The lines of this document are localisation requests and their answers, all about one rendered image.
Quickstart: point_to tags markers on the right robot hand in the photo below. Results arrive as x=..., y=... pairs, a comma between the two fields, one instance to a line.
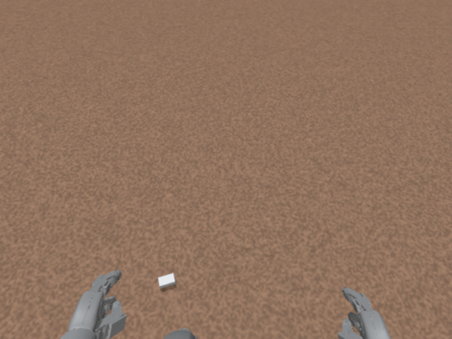
x=368, y=322

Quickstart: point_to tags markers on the left robot hand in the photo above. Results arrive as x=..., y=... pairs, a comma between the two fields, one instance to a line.
x=92, y=307

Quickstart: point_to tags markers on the small box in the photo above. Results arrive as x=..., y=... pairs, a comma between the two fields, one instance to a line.
x=166, y=280

